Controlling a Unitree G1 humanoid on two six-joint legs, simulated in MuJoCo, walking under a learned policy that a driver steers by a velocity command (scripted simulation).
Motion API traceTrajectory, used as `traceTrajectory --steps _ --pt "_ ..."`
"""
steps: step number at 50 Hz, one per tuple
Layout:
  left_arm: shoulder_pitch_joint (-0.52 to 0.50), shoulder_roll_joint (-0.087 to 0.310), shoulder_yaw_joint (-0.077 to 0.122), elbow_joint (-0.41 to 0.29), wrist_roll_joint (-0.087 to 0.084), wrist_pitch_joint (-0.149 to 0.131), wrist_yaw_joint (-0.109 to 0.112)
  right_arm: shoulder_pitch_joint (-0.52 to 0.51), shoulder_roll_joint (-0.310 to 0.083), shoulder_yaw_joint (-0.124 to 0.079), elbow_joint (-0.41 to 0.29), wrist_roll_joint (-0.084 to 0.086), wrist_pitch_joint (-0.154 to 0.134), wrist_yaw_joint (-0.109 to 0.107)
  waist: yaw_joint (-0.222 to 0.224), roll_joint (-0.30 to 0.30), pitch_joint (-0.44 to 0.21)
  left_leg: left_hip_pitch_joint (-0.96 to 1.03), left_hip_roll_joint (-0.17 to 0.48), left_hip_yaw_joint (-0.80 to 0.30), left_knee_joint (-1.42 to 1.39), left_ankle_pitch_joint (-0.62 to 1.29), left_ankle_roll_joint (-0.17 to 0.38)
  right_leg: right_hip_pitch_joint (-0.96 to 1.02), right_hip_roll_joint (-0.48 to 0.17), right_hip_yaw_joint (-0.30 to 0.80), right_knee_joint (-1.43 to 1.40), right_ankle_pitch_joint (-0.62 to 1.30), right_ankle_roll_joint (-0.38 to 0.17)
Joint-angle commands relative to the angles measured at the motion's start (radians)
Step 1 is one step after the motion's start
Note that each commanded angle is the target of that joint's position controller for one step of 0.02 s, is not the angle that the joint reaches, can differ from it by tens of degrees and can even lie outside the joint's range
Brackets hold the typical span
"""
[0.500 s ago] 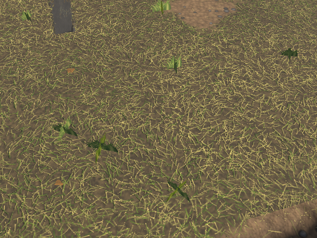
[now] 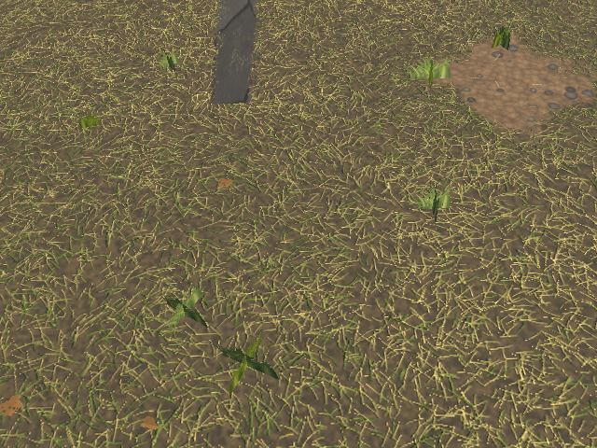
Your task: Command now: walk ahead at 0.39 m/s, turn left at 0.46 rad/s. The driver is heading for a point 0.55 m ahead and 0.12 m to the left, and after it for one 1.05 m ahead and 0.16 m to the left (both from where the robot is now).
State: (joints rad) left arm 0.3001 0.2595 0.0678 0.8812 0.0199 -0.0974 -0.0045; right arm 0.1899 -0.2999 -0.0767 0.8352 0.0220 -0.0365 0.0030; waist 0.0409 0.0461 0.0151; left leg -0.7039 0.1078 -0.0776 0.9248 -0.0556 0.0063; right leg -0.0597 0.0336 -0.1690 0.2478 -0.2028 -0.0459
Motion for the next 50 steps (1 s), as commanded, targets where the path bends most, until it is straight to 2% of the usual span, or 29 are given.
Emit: traceTrajectory --steps 1,4,6,8,9,10,11,12,13,14,15,16,19,23,27,30,33,34,35,36,37,38,40,42,44,46,48,49,50 --pt "-0.110 0.145 0.027 -0.075 -0.004 -0.011 0.021 -0.054 -0.004 0.008 -0.077 -0.015 -0.011 0.020 -0.024 -0.090 0.053 0.088 -0.005 0.058 -0.175 0.153 -0.001 -0.106 -0.246 0.014 -0.098 0.459 -0.106" --pt "-0.062 0.178 0.035 -0.054 -0.021 0.015 0.036 -0.118 -0.005 0.010 -0.129 -0.018 -0.007 0.044 -0.001 -0.094 0.035 0.106 -0.030 0.104 -0.266 0.133 0.011 -0.008 -0.278 -0.013 -0.020 0.585 -0.098" --pt "-0.070 0.202 0.044 -0.054 -0.038 0.036 0.043 -0.107 -0.034 -0.001 -0.153 -0.019 0.000 0.056 -0.020 -0.116 0.010 0.126 -0.057 0.123 -0.297 0.033 0.038 0.066 -0.301 -0.015 0.066 0.695 -0.081" --pt "-0.097 0.219 0.053 -0.067 -0.051 0.055 0.054 -0.008 -0.082 -0.024 -0.146 -0.020 0.002 0.062 -0.078 -0.134 -0.050 0.245 -0.115 0.161 -0.328 -0.057 0.075 0.092 -0.296 -0.019 0.241 0.851 -0.053" --pt "-0.110 0.208 0.049 -0.074 -0.053 0.063 0.056 0.106 -0.126 -0.048 -0.120 -0.019 -0.002 0.055 -0.138 -0.104 -0.107 0.394 -0.154 0.167 -0.420 0.021 0.105 0.062 -0.253 -0.038 0.416 0.801 -0.019" --pt "-0.061 0.180 0.038 -0.081 -0.030 0.058 0.051 0.179 -0.207 -0.075 -0.113 -0.021 -0.001 0.031 -0.161 0.018 -0.178 0.625 -0.070 0.024 -0.454 0.393 0.156 -0.112 -0.185 -0.047 0.684 0.497 0.049" --pt "0.042 0.059 0.003 -0.107 0.033 0.045 0.033 0.141 -0.294 -0.080 -0.134 -0.028 0.009 0.010 -0.038 0.252 -0.270 0.928 0.173 -0.334 -0.336 0.915 0.322 -0.481 -0.007 -0.001 1.045 -0.485 0.121" --pt "0.065 0.112 0.000 -0.105 0.001 0.029 0.015 0.149 -0.267 -0.067 -0.179 -0.037 0.004 0.020 -0.085 0.148 -0.498 1.014 0.285 -0.587 -0.434 0.737 0.458 -0.559 0.031 0.240 1.213 -0.551 0.124" --pt "-0.045 0.164 0.015 -0.127 -0.039 0.027 0.011 0.101 -0.213 -0.058 -0.199 -0.032 0.004 0.024 -0.116 0.040 -0.417 0.936 0.226 -0.488 -0.492 0.533 0.413 -0.617 -0.015 0.279 1.200 -0.445 0.101" --pt "-0.105 0.158 0.014 -0.144 -0.038 0.033 0.020 0.036 -0.170 -0.048 -0.201 -0.011 0.006 0.020 -0.093 -0.019 -0.281 0.799 0.171 -0.393 -0.526 0.365 0.350 -0.650 -0.051 0.261 1.118 -0.348 0.093" --pt "-0.126 0.157 0.016 -0.137 -0.022 0.046 0.035 -0.010 -0.138 -0.038 -0.208 -0.002 0.011 0.013 -0.067 -0.055 -0.194 0.660 0.133 -0.343 -0.560 0.267 0.309 -0.626 -0.082 0.260 1.045 -0.291 0.096" --pt "-0.121 0.168 0.022 -0.142 -0.014 0.061 0.044 -0.037 -0.126 -0.033 -0.216 -0.010 0.017 0.006 -0.036 -0.031 -0.157 0.546 0.106 -0.315 -0.586 0.222 0.291 -0.563 -0.092 0.266 0.986 -0.258 0.094" --pt "-0.090 0.134 0.019 -0.145 -0.007 0.078 0.049 -0.047 -0.147 -0.041 -0.235 -0.032 0.023 -0.006 -0.008 0.022 -0.152 0.423 0.055 -0.259 -0.602 0.269 0.273 -0.470 -0.065 0.244 0.845 -0.213 0.104" --pt "-0.134 0.120 0.012 -0.160 -0.008 0.088 0.054 -0.037 -0.170 -0.051 -0.250 -0.017 0.044 -0.031 -0.026 0.040 -0.183 0.421 0.027 -0.280 -0.598 0.088 0.243 -0.463 -0.046 0.263 0.697 -0.121 0.131" --pt "-0.189 0.121 0.012 -0.183 -0.016 0.085 0.048 -0.043 -0.163 -0.049 -0.263 -0.018 0.063 -0.040 -0.050 0.089 -0.139 0.394 -0.002 -0.339 -0.609 -0.162 0.210 -0.433 -0.026 0.275 0.565 -0.088 0.132" --pt "-0.177 0.128 0.013 -0.183 -0.020 0.069 0.036 -0.029 -0.143 -0.041 -0.264 -0.023 0.071 -0.036 -0.063 0.116 -0.151 0.442 0.015 -0.367 -0.560 -0.089 0.204 -0.375 -0.028 0.261 0.463 -0.110 0.116" --pt "-0.121 0.122 0.016 -0.173 -0.014 0.054 0.017 -0.020 -0.112 -0.023 -0.260 -0.013 0.080 -0.035 -0.025 0.102 -0.144 0.424 -0.023 -0.355 -0.475 -0.020 0.152 -0.197 -0.039 0.233 0.180 0.046 0.066" --pt "-0.112 0.177 0.026 -0.182 0.006 0.054 0.017 0.020 -0.079 -0.012 -0.256 -0.020 0.078 -0.035 -0.043 0.000 -0.142 0.356 -0.083 -0.292 -0.375 -0.158 0.095 -0.117 -0.176 0.351 0.117 0.114 0.015" --pt "-0.156 0.260 0.042 -0.189 0.027 0.064 0.022 0.054 -0.062 -0.010 -0.274 -0.020 0.069 -0.032 -0.109 -0.266 -0.089 0.209 -0.241 -0.102 -0.236 -0.415 0.034 -0.104 -0.334 0.549 0.078 0.294 -0.117" --pt "-0.142 0.199 0.032 -0.196 0.037 0.063 0.023 0.009 -0.132 -0.027 -0.280 -0.034 0.055 -0.031 -0.053 -0.310 -0.099 0.191 -0.219 -0.081 -0.043 -0.556 -0.016 -0.151 -0.432 0.673 0.052 0.338 -0.236" --pt "-0.149 0.183 0.027 -0.204 0.022 0.061 0.026 -0.001 -0.177 -0.045 -0.269 -0.024 0.053 -0.029 -0.042 -0.239 -0.092 0.170 -0.210 -0.095 0.094 -0.536 -0.035 -0.141 -0.407 0.634 0.068 0.343 -0.242" --pt "-0.168 0.175 0.027 -0.204 0.006 0.062 0.029 0.014 -0.163 -0.048 -0.245 -0.019 0.060 -0.031 -0.052 -0.185 -0.085 0.155 -0.206 -0.096 0.161 -0.498 -0.053 -0.127 -0.352 0.555 0.093 0.343 -0.202" --pt "-0.184 0.144 0.015 -0.201 -0.016 0.066 0.030 0.025 -0.107 -0.034 -0.225 -0.020 0.077 -0.036 -0.057 -0.166 -0.074 0.151 -0.191 -0.096 0.193 -0.442 -0.081 -0.107 -0.297 0.465 0.120 0.390 -0.160" --pt "-0.192 0.121 0.007 -0.193 -0.013 0.077 0.026 0.016 -0.049 -0.013 -0.224 -0.017 0.080 -0.032 -0.061 -0.192 -0.080 0.222 -0.166 -0.027 0.048 -0.406 -0.096 -0.110 -0.233 0.373 0.128 0.410 -0.137" --pt "-0.171 0.124 0.009 -0.183 -0.012 0.088 0.024 -0.031 -0.011 0.006 -0.235 -0.017 0.076 -0.026 -0.029 -0.244 -0.096 0.321 -0.134 0.030 -0.151 -0.398 -0.101 -0.097 -0.209 0.342 0.141 0.414 -0.132" --pt "-0.132 0.149 0.014 -0.169 -0.017 0.097 0.023 -0.035 -0.031 0.000 -0.229 -0.007 0.075 -0.023 -0.012 -0.265 -0.101 0.392 -0.133 0.054 -0.319 -0.332 -0.094 -0.075 -0.223 0.368 0.156 0.397 -0.145" --pt "-0.117 0.140 0.007 -0.157 -0.031 0.094 0.020 0.006 -0.043 -0.003 -0.198 -0.013 0.073 -0.021 -0.037 -0.234 -0.084 0.521 -0.136 0.064 -0.575 -0.112 -0.058 -0.116 -0.208 0.367 0.169 0.337 -0.111" --pt "-0.088 0.130 0.001 -0.147 -0.026 0.082 0.016 0.007 -0.074 -0.006 -0.202 -0.024 0.073 -0.025 -0.028 -0.196 -0.094 0.608 -0.094 0.006 -0.589 -0.025 -0.030 -0.169 -0.201 0.369 0.166 0.263 -0.062" --pt "-0.078 0.113 -0.007 -0.153 -0.001 0.066 0.006 0.021 -0.135 -0.016 -0.209 -0.035 0.074 -0.034 -0.006 -0.075 -0.128 0.694 0.003 -0.078 -0.517 0.198 0.007 -0.235 -0.154 0.314 0.222 0.173 -0.010"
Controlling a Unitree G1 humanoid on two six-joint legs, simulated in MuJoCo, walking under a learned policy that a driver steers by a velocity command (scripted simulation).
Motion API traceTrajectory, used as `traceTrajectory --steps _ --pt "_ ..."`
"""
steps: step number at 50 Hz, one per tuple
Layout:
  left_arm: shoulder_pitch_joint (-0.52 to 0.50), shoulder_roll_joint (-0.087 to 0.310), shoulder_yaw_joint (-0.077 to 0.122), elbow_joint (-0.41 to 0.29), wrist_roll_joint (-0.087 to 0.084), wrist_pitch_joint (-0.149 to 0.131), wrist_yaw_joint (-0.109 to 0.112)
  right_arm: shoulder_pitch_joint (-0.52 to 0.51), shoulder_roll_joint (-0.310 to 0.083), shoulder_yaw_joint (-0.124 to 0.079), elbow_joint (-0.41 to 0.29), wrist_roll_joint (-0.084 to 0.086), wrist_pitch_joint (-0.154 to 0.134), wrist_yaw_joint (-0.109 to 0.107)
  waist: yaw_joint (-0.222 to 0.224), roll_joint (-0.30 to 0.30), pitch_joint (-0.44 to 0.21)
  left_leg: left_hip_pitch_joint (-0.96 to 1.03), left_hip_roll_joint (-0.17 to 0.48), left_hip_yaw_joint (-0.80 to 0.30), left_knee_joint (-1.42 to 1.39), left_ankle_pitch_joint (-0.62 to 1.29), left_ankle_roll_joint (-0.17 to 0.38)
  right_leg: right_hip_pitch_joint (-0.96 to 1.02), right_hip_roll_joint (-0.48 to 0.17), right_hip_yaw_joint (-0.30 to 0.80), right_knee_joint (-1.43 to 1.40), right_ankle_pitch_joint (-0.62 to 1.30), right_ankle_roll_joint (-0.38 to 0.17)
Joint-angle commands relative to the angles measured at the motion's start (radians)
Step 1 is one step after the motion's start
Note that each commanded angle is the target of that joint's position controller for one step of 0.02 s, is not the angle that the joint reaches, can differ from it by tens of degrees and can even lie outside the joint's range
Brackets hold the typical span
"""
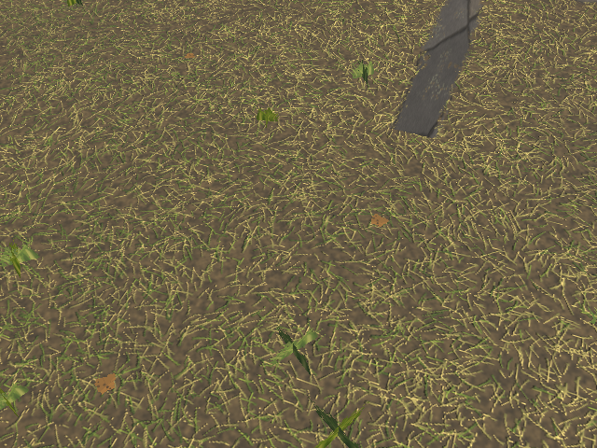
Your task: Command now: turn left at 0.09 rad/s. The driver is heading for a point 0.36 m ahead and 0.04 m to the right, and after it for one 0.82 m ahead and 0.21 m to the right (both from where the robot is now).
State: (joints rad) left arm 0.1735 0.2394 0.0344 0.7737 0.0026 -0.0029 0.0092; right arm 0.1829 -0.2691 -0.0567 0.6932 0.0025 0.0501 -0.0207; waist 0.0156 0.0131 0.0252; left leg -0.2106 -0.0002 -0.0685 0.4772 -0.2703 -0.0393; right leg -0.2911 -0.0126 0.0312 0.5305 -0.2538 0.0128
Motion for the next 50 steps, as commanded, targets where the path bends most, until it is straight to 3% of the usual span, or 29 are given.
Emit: traceTrajectory --steps 1,2,3,4,6,9,11,12,13,14,15,16,17,19,22,26,29,32,34,35,36,37,38,39,40,41,44,47,50 --pt "0.070 0.095 0.018 -0.039 0.020 -0.040 -0.014 0.008 -0.157 -0.036 -0.041 -0.020 -0.012 -0.005 0.056 0.115 -0.146 0.111 0.118 -0.090 -0.035 0.293 0.104 0.033 -0.036 0.025 -0.084 0.071 -0.017" --pt "0.014 0.118 0.017 -0.028 0.027 -0.040 -0.013 0.005 -0.093 -0.023 -0.046 -0.020 -0.016 0.005 0.007 0.082 -0.128 0.052 0.086 -0.084 -0.070 0.067 0.111 0.069 -0.014 -0.005 -0.055 0.011 0.018" --pt "-0.026 0.122 0.021 -0.030 0.019 -0.036 -0.011 0.021 -0.087 -0.021 -0.033 -0.025 -0.019 0.007 -0.011 0.078 -0.092 0.012 0.076 -0.092 -0.102 -0.125 0.111 0.048 0.013 -0.036 -0.015 -0.052 0.023" --pt "-0.034 0.116 0.022 -0.029 0.008 -0.029 -0.004 0.034 -0.129 -0.030 -0.030 -0.021 -0.022 0.004 -0.021 0.111 -0.042 -0.026 0.086 -0.128 -0.142 -0.296 0.126 0.000 0.040 -0.073 0.047 -0.139 0.017" --pt "-0.051 0.118 0.028 -0.050 -0.010 -0.034 0.000 0.091 -0.176 -0.040 -0.017 -0.008 -0.036 0.001 -0.047 0.205 0.068 -0.058 0.193 -0.298 -0.250 -0.516 0.196 -0.137 0.049 -0.092 0.167 -0.193 -0.005" --pt "-0.044 0.114 0.036 -0.059 -0.031 -0.071 -0.016 0.103 -0.157 -0.034 -0.004 0.007 -0.061 -0.008 -0.036 0.235 0.116 -0.047 0.268 -0.392 -0.276 -0.456 0.244 -0.199 -0.008 -0.036 0.235 -0.229 -0.070" --pt "0.035 0.098 0.036 -0.023 -0.035 -0.092 -0.033 0.030 -0.145 -0.030 -0.020 0.024 -0.064 -0.004 0.024 0.186 0.093 -0.111 0.215 -0.289 -0.241 -0.358 0.204 -0.011 0.002 -0.063 0.035 -0.148 -0.108" --pt "0.104 0.106 0.044 0.018 -0.026 -0.095 -0.037 0.008 -0.132 -0.027 -0.026 0.024 -0.064 -0.002 0.055 0.150 0.059 -0.167 0.167 -0.226 -0.188 -0.291 0.177 0.141 0.028 -0.077 -0.026 -0.025 -0.100" --pt "0.185 0.128 0.054 0.050 -0.018 -0.094 -0.038 -0.013 -0.098 -0.018 -0.036 0.015 -0.069 -0.002 0.083 0.091 0.025 -0.224 0.116 -0.154 -0.069 -0.208 0.143 0.252 -0.002 -0.019 -0.050 -0.008 -0.099" --pt "0.280 0.205 0.071 0.065 -0.013 -0.097 -0.034 -0.032 -0.028 0.001 -0.067 0.009 -0.079 -0.002 0.098 -0.131 -0.004 -0.366 -0.002 0.000 0.230 -0.170 0.070 0.362 -0.176 0.274 -0.199 -0.179 -0.165" --pt "0.339 0.284 0.088 0.067 -0.004 -0.104 -0.046 -0.050 -0.069 -0.011 -0.112 0.029 -0.096 -0.010 0.115 -0.325 0.001 -0.541 -0.057 0.016 0.481 -0.311 0.045 0.403 -0.367 0.670 -0.353 -0.303 -0.306" --pt "0.278 0.224 0.066 0.050 -0.001 -0.109 -0.042 -0.029 -0.120 -0.027 -0.099 0.042 -0.110 -0.009 0.078 -0.211 0.048 -0.625 0.006 -0.048 0.624 -0.299 0.060 0.382 -0.391 0.682 -0.358 -0.353 -0.324" --pt "0.235 0.183 0.054 0.034 -0.004 -0.110 -0.035 -0.012 -0.120 -0.028 -0.080 0.042 -0.121 0.001 0.057 -0.157 0.075 -0.654 0.045 -0.049 0.662 -0.197 0.079 0.370 -0.346 0.575 -0.349 -0.350 -0.290" --pt "0.187 0.173 0.046 0.022 -0.004 -0.104 -0.029 -0.019 -0.101 -0.030 -0.062 0.022 -0.132 0.013 0.038 -0.108 0.077 -0.656 0.096 -0.022 0.619 -0.041 0.091 0.352 -0.282 0.412 -0.365 -0.191 -0.234" --pt "0.212 0.152 0.035 0.029 -0.005 -0.094 -0.022 -0.045 -0.068 -0.024 -0.061 0.012 -0.129 0.031 0.043 -0.108 0.046 -0.579 0.100 0.034 0.504 0.090 0.060 0.323 -0.206 0.224 -0.393 0.082 -0.209" --pt "0.241 0.185 0.038 0.045 -0.009 -0.079 -0.007 -0.165 -0.021 -0.001 -0.100 0.015 -0.133 0.045 0.072 -0.101 0.057 -0.482 0.071 0.079 0.239 0.244 0.024 0.264 -0.170 0.090 -0.403 0.231 -0.199" --pt "0.280 0.198 0.040 0.068 -0.013 -0.061 0.001 -0.235 -0.026 0.000 -0.126 0.012 -0.145 0.060 0.080 -0.102 0.082 -0.356 0.018 0.098 0.110 0.312 0.018 0.203 -0.170 0.077 -0.352 0.403 -0.190" --pt "0.254 0.219 0.051 0.068 -0.024 -0.048 0.007 -0.202 -0.080 -0.020 -0.126 0.009 -0.154 0.064 0.026 -0.129 0.041 -0.259 -0.003 0.054 0.040 0.317 0.054 0.250 -0.193 0.113 -0.249 0.538 -0.149" --pt "0.193 0.228 0.059 0.042 -0.029 -0.046 0.012 -0.039 -0.138 -0.047 -0.077 -0.007 -0.156 0.047 -0.072 -0.130 -0.061 -0.031 -0.027 0.069 -0.023 0.382 0.097 0.235 -0.147 0.101 -0.070 0.691 -0.100" --pt "0.187 0.197 0.050 0.019 -0.019 -0.048 0.013 0.075 -0.188 -0.061 -0.055 -0.021 -0.155 0.032 -0.119 -0.089 -0.168 0.198 0.063 0.014 0.002 0.594 0.133 0.129 -0.086 0.080 0.117 0.550 -0.057" --pt "0.287 0.090 0.021 -0.003 0.010 -0.051 0.010 0.156 -0.263 -0.071 -0.057 -0.049 -0.142 0.018 -0.089 0.158 -0.340 0.555 0.351 -0.241 0.105 0.948 0.247 -0.174 0.039 0.029 0.485 -0.067 0.006" --pt "0.410 0.095 0.014 0.015 -0.015 -0.051 0.008 0.142 -0.227 -0.054 -0.080 -0.041 -0.125 0.024 -0.062 0.298 -0.537 0.609 0.494 -0.487 0.026 0.880 0.358 -0.252 0.090 0.122 0.723 -0.490 0.027" --pt "0.353 0.192 0.047 0.019 -0.040 -0.037 0.010 0.074 -0.171 -0.042 -0.092 -0.025 -0.108 0.025 -0.064 0.193 -0.437 0.464 0.430 -0.399 -0.052 0.640 0.328 -0.295 0.029 0.123 0.798 -0.413 0.037" --pt "0.261 0.199 0.052 -0.005 -0.045 -0.020 0.017 0.011 -0.120 -0.027 -0.088 -0.008 -0.099 0.021 -0.048 0.140 -0.284 0.337 0.378 -0.281 -0.086 0.483 0.291 -0.356 -0.009 0.062 0.788 -0.347 0.042" --pt "0.227 0.181 0.054 -0.006 -0.034 0.000 0.026 -0.044 -0.086 -0.015 -0.075 -0.003 -0.096 0.021 -0.025 0.087 -0.187 0.187 0.324 -0.190 -0.130 0.401 0.271 -0.340 -0.042 0.045 0.752 -0.296 0.054" --pt "0.238 0.167 0.058 -0.009 -0.027 0.025 0.034 -0.092 -0.081 -0.014 -0.067 -0.015 -0.098 0.022 0.011 0.110 -0.140 0.047 0.297 -0.127 -0.174 0.330 0.257 -0.268 -0.068 0.045 0.718 -0.258 0.061" --pt "0.251 0.130 0.059 -0.034 -0.019 0.057 0.043 -0.162 -0.099 -0.024 -0.045 -0.036 -0.112 0.020 0.047 0.132 -0.085 -0.137 0.276 -0.004 -0.259 0.264 0.279 -0.160 -0.070 0.003 0.639 -0.185 0.068" --pt "0.163 0.128 0.056 -0.087 -0.008 0.058 0.032 -0.155 -0.133 -0.037 -0.018 -0.025 -0.111 0.002 0.027 0.097 -0.099 -0.092 0.311 0.032 -0.266 0.258 0.295 -0.169 -0.102 0.007 0.496 -0.094 0.053" --pt "0.105 0.135 0.053 -0.121 -0.010 0.059 0.010 -0.164 -0.165 -0.046 -0.005 -0.015 -0.091 -0.007 0.014 0.088 -0.106 -0.074 0.325 0.074 -0.266 0.217 0.286 -0.116 -0.100 -0.019 0.373 -0.041 0.034"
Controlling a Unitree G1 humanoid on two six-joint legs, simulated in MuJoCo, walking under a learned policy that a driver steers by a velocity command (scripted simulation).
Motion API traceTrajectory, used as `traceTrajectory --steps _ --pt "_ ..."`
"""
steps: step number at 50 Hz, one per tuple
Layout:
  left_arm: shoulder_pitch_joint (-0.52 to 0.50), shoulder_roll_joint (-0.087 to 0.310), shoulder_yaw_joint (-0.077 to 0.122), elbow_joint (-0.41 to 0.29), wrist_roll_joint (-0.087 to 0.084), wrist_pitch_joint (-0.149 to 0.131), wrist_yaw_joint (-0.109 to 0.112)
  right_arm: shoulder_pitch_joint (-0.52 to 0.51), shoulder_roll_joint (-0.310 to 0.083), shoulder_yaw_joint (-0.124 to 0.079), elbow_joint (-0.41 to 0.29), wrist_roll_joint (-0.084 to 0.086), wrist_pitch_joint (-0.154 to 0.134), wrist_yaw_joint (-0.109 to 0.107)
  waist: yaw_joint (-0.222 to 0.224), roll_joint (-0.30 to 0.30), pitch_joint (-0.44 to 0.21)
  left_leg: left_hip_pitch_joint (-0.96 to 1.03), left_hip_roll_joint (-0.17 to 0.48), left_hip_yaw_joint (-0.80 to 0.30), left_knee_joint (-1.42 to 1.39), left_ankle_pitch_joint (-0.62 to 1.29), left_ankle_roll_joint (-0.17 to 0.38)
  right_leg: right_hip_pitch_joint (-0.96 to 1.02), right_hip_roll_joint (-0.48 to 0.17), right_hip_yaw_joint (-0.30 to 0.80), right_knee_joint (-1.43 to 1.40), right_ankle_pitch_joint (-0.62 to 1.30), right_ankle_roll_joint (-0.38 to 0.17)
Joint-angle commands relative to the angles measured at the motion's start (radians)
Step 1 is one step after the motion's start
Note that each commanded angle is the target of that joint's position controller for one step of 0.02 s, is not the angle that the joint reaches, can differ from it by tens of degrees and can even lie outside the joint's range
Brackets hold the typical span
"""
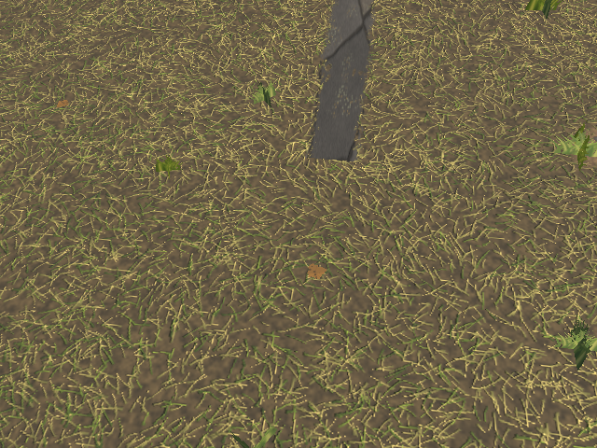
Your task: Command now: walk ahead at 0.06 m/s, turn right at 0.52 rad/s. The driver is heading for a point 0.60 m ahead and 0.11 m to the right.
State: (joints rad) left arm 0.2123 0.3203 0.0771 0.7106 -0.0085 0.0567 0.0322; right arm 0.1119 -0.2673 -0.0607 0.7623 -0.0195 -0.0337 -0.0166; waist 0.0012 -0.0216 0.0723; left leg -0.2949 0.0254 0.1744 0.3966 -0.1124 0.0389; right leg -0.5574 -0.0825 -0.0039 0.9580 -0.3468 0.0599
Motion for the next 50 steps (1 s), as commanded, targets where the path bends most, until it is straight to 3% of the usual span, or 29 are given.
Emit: traceTrajectory --steps 1,5,6,7,8,9,10,11,12,13,15,19,22,27,29,30,31,32,33,34,35,37,40,42,44,45,46,48,50 --pt "0.053 0.063 0.013 -0.067 0.000 0.002 -0.019 -0.090 -0.176 -0.044 -0.068 0.011 0.000 -0.010 0.025 0.123 -0.149 0.022 0.304 -0.160 -0.179 0.045 0.202 0.162 -0.025 0.005 -0.086 0.050 -0.020" --pt "0.043 0.077 0.023 -0.091 0.001 0.006 -0.038 -0.079 -0.199 -0.052 -0.043 0.038 0.025 -0.002 0.037 0.111 -0.140 0.083 0.307 -0.123 -0.084 -0.002 0.143 0.246 0.012 -0.054 -0.303 0.064 -0.070" --pt "0.063 0.085 0.030 -0.084 0.006 0.004 -0.037 -0.060 -0.183 -0.049 -0.031 0.044 0.032 -0.002 0.042 0.094 -0.142 0.067 0.280 -0.096 -0.020 -0.042 0.102 0.306 0.041 -0.066 -0.384 0.111 -0.093" --pt "0.100 0.124 0.045 -0.078 0.012 0.001 -0.029 -0.010 -0.146 -0.041 -0.007 0.040 0.040 0.001 0.044 0.016 -0.128 0.013 0.223 -0.046 0.109 -0.112 0.033 0.376 0.034 -0.002 -0.495 0.230 -0.131" --pt "0.119 0.240 0.071 -0.100 0.011 -0.004 -0.008 0.012 -0.087 -0.025 -0.023 0.000 0.042 0.007 0.009 -0.278 -0.122 -0.211 0.084 0.063 0.439 -0.392 -0.076 0.496 -0.204 0.333 -0.581 0.580 -0.230" --pt "0.094 0.283 0.071 -0.134 0.038 -0.024 -0.014 -0.076 -0.109 -0.029 -0.072 -0.005 0.040 -0.004 0.041 -0.312 -0.125 -0.376 -0.034 -0.094 0.663 -0.573 -0.107 0.444 -0.314 0.545 -0.634 0.575 -0.411" --pt "0.088 0.235 0.061 -0.134 0.045 -0.048 -0.025 -0.118 -0.146 -0.041 -0.073 0.010 0.041 -0.009 0.061 -0.182 -0.147 -0.399 -0.017 -0.190 0.762 -0.522 -0.092 0.445 -0.271 0.480 -0.647 0.517 -0.404" --pt "0.048 0.213 0.054 -0.133 0.033 -0.064 -0.025 -0.101 -0.147 -0.046 -0.067 0.025 0.043 -0.013 0.028 -0.137 -0.140 -0.408 0.000 -0.217 0.764 -0.425 -0.075 0.445 -0.222 0.403 -0.634 0.478 -0.346" --pt "0.001 0.179 0.047 -0.142 0.014 -0.066 -0.020 -0.075 -0.147 -0.050 -0.042 0.019 0.044 -0.021 0.007 -0.081 -0.152 -0.404 0.014 -0.231 0.746 -0.355 -0.074 0.452 -0.183 0.358 -0.619 0.442 -0.295" --pt "-0.032 0.160 0.038 -0.150 0.003 -0.062 -0.013 -0.065 -0.154 -0.053 -0.036 0.010 0.045 -0.025 -0.007 -0.090 -0.155 -0.385 0.012 -0.232 0.741 -0.306 -0.081 0.439 -0.165 0.330 -0.613 0.477 -0.278" --pt "-0.032 0.143 0.028 -0.164 0.009 -0.058 -0.003 -0.045 -0.140 -0.052 -0.029 0.015 0.040 -0.020 -0.018 -0.098 -0.192 -0.329 -0.010 -0.232 0.747 -0.246 -0.094 0.436 -0.137 0.305 -0.604 0.550 -0.279" --pt "-0.003 0.158 0.037 -0.173 0.003 -0.048 0.009 -0.082 -0.110 -0.038 -0.039 0.023 0.036 -0.015 0.009 -0.100 -0.187 -0.311 -0.030 -0.247 0.542 -0.214 -0.119 0.478 -0.119 0.332 -0.592 0.487 -0.284" --pt "-0.013 0.167 0.042 -0.185 0.008 -0.036 0.010 -0.079 -0.111 -0.034 -0.035 0.026 0.033 -0.005 0.017 -0.125 -0.178 -0.235 -0.038 -0.250 0.426 -0.225 -0.124 0.437 -0.114 0.365 -0.587 0.402 -0.291" --pt "-0.031 0.143 0.029 -0.183 0.011 -0.026 -0.007 -0.051 -0.122 -0.032 -0.030 0.032 0.024 0.014 0.029 -0.142 -0.174 -0.097 -0.036 -0.225 0.283 -0.251 -0.101 0.393 -0.110 0.413 -0.543 0.460 -0.289" --pt "-0.061 0.128 0.019 -0.182 0.001 -0.023 -0.007 -0.009 -0.110 -0.028 -0.019 0.028 0.014 0.025 -0.006 -0.130 -0.173 0.001 -0.039 -0.204 0.098 -0.132 -0.074 0.373 -0.078 0.409 -0.505 0.450 -0.256" --pt "-0.051 0.114 0.014 -0.176 -0.002 -0.024 -0.006 0.014 -0.114 -0.028 -0.014 0.018 0.010 0.028 -0.018 -0.107 -0.168 0.084 -0.018 -0.215 -0.014 0.004 -0.051 0.335 -0.049 0.397 -0.492 0.380 -0.216" --pt "-0.021 0.079 0.003 -0.172 0.013 -0.029 -0.005 0.033 -0.165 -0.035 -0.019 -0.002 0.008 0.025 0.000 -0.008 -0.182 0.174 0.105 -0.326 -0.048 0.124 -0.008 0.269 0.015 0.338 -0.409 0.221 -0.155" --pt "0.039 0.052 -0.004 -0.175 0.025 -0.038 -0.009 -0.008 -0.228 -0.043 -0.025 -0.009 0.013 0.019 0.072 0.201 -0.154 0.192 0.245 -0.486 -0.048 0.303 0.104 0.159 0.158 0.189 -0.305 -0.057 -0.091" --pt "-0.006 0.094 0.006 -0.181 0.032 -0.044 -0.006 -0.024 -0.168 -0.027 -0.026 -0.016 0.010 0.017 0.034 0.254 -0.147 0.111 0.331 -0.576 -0.080 0.261 0.222 0.160 0.138 0.149 -0.221 -0.212 -0.046" --pt "-0.039 0.139 0.022 -0.177 0.021 -0.043 -0.002 -0.038 -0.147 -0.019 -0.034 -0.013 0.004 0.016 0.011 0.214 -0.123 0.113 0.311 -0.563 -0.087 0.233 0.234 0.148 0.119 0.151 -0.122 -0.225 -0.025" --pt "-0.053 0.139 0.029 -0.169 0.014 -0.039 0.002 -0.036 -0.157 -0.022 -0.026 -0.005 0.002 0.011 0.004 0.196 -0.121 0.140 0.284 -0.534 -0.078 0.235 0.218 0.113 0.122 0.147 -0.056 -0.225 -0.008" --pt "-0.035 0.105 0.025 -0.149 0.012 -0.025 0.005 -0.042 -0.156 -0.018 -0.018 0.016 -0.002 0.006 0.008 0.166 -0.115 0.173 0.256 -0.475 -0.049 0.295 0.193 0.095 0.095 0.163 -0.019 -0.195 0.021" --pt "-0.039 0.020 -0.007 -0.130 0.006 -0.027 -0.004 -0.045 -0.139 -0.013 -0.001 0.018 0.019 0.009 -0.001 0.183 -0.129 0.169 0.171 -0.356 -0.010 0.386 0.153 0.212 0.080 0.071 -0.235 -0.126 0.032" --pt "-0.025 0.022 -0.005 -0.108 -0.002 -0.028 -0.006 -0.024 -0.140 -0.010 0.012 0.022 0.031 0.010 -0.002 0.193 -0.148 0.185 0.157 -0.341 0.020 0.404 0.145 0.300 0.091 0.032 -0.422 0.009 0.025" --pt "-0.012 0.048 -0.001 -0.091 0.007 -0.025 -0.006 0.011 -0.127 -0.002 0.026 0.031 0.028 0.014 -0.002 0.165 -0.149 0.147 0.135 -0.340 0.020 0.280 0.089 0.434 0.082 0.049 -0.618 0.236 -0.010" --pt "-0.020 0.098 0.006 -0.104 0.017 -0.023 0.000 0.031 -0.116 0.006 0.029 0.016 0.016 0.020 -0.021 0.087 -0.167 0.087 0.114 -0.322 0.030 0.166 0.037 0.516 0.010 0.122 -0.583 0.426 -0.037" --pt "-0.030 0.142 0.017 -0.094 0.021 -0.021 0.000 0.067 -0.111 0.006 0.038 0.007 0.004 0.026 -0.063 -0.036 -0.167 0.078 0.043 -0.251 0.017 0.018 -0.010 0.486 -0.005 0.130 -0.506 0.410 -0.085" --pt "-0.032 0.063 0.000 -0.089 0.032 -0.030 -0.017 -0.008 -0.120 0.009 0.050 0.007 0.004 0.027 -0.013 -0.022 -0.126 0.112 0.014 -0.209 0.047 -0.061 -0.055 0.393 0.013 0.130 -0.528 0.240 -0.101" --pt "-0.030 0.064 -0.002 -0.076 0.032 -0.044 -0.018 -0.019 -0.110 0.012 0.059 0.011 0.016 0.017 -0.013 -0.037 -0.087 0.104 0.015 -0.208 0.063 -0.026 -0.051 0.356 0.023 0.128 -0.539 0.235 -0.084"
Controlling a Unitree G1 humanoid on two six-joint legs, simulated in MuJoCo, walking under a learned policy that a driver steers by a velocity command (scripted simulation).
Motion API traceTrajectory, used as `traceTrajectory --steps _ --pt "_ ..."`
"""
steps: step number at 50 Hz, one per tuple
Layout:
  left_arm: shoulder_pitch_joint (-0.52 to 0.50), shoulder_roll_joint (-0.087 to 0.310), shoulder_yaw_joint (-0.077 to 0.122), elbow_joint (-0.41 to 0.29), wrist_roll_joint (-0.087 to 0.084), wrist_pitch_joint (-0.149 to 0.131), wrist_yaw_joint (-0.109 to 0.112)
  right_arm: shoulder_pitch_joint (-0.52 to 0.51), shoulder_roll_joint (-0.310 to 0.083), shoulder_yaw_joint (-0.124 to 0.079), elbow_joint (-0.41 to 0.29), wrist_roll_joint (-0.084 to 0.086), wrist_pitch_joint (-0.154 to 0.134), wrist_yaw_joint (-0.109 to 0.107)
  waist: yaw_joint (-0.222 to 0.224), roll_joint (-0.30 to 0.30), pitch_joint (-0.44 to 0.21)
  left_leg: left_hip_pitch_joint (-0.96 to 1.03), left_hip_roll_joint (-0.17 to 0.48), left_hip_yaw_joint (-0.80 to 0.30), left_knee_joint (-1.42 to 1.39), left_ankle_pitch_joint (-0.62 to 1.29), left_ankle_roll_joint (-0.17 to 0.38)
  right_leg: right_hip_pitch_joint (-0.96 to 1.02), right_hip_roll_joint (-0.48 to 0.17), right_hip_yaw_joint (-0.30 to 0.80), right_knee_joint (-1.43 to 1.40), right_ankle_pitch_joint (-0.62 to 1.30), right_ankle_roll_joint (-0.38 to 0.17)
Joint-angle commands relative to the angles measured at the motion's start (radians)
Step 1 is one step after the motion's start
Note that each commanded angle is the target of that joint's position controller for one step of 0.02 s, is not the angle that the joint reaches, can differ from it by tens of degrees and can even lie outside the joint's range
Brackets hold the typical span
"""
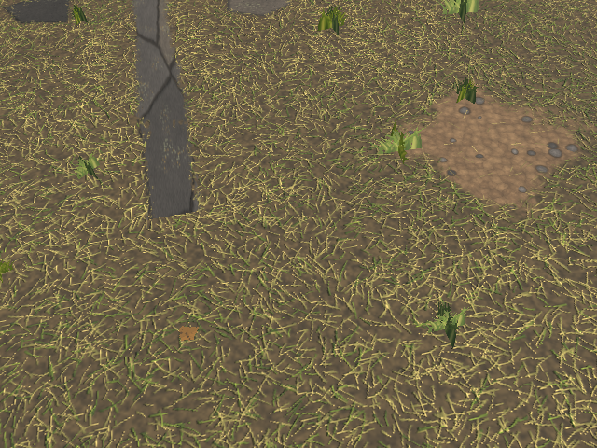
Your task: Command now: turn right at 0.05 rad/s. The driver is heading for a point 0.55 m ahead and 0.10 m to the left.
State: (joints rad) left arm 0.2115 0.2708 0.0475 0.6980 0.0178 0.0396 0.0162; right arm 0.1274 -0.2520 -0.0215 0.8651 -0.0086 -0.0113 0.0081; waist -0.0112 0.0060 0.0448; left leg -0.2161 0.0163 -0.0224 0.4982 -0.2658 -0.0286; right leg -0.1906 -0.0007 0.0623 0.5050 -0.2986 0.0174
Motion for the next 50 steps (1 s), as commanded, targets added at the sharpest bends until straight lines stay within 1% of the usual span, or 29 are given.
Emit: traceTrajectory --steps 1,4,10,15,25,36,50 --pt "-0.021 0.110 0.025 -0.057 0.005 -0.034 -0.001 -0.026 -0.125 -0.028 -0.038 0.001 -0.002 -0.011 -0.004 -0.071 -0.050 0.026 0.026 -0.013 -0.039 0.136 0.018 -0.022 -0.058 0.061 -0.085 0.194 -0.038" --pt "-0.005 0.101 0.019 -0.042 0.002 -0.044 0.003 -0.015 -0.123 -0.028 -0.011 0.002 0.005 -0.020 -0.006 -0.065 -0.038 0.034 0.025 -0.013 -0.038 0.129 0.014 -0.040 -0.054 0.060 -0.089 0.171 -0.035" --pt "0.008 0.093 0.012 -0.013 -0.001 -0.053 0.007 -0.001 -0.124 -0.031 0.047 0.004 0.010 -0.029 -0.005 -0.033 -0.026 0.036 0.026 -0.016 -0.048 0.130 0.000 -0.043 -0.047 0.057 -0.095 0.152 -0.038" --pt "0.019 0.084 0.009 0.021 -0.003 -0.056 0.008 0.012 -0.126 -0.032 0.093 0.006 0.009 -0.035 -0.005 -0.019 -0.031 0.039 0.026 -0.017 -0.054 0.139 -0.005 -0.030 -0.039 0.047 -0.095 0.166 -0.040" --pt "0.037 0.074 0.003 0.100 -0.008 -0.056 0.011 0.043 -0.122 -0.030 0.165 0.008 0.012 -0.047 -0.007 -0.018 -0.024 0.039 0.023 -0.014 -0.062 0.146 -0.006 -0.023 -0.024 0.025 -0.100 0.180 -0.037" --pt "0.058 0.070 -0.006 0.186 -0.013 -0.057 0.015 0.074 -0.106 -0.025 0.210 0.008 0.016 -0.055 -0.007 -0.012 -0.011 0.037 0.017 -0.007 -0.069 0.149 -0.003 -0.029 -0.013 0.008 -0.106 0.174 -0.033" --pt "0.087 0.053 -0.017 0.276 -0.017 -0.055 0.019 0.118 -0.079 -0.017 0.232 0.009 0.018 -0.059 -0.002 -0.005 0.001 0.028 0.009 0.001 -0.071 0.146 0.001 -0.035 -0.005 -0.008 -0.110 0.161 -0.028"
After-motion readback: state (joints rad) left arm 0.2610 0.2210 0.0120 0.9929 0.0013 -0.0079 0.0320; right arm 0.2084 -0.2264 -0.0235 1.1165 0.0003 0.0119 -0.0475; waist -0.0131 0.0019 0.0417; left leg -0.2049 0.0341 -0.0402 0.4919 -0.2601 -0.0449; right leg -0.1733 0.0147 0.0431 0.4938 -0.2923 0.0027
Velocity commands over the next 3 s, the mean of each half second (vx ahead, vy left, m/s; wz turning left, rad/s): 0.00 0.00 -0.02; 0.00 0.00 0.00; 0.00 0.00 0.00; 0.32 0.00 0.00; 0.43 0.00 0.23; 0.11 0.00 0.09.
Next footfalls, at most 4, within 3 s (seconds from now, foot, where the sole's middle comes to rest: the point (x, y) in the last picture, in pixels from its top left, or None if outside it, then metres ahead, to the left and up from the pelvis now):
2.14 right None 0.41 -0.11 -0.77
2.62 left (248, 397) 0.62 0.15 -0.77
2.94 right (355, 403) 0.60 -0.10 -0.77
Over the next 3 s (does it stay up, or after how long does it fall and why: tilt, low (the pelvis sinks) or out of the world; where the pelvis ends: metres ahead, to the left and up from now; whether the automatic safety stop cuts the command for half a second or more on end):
stays up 0.53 0.03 0.00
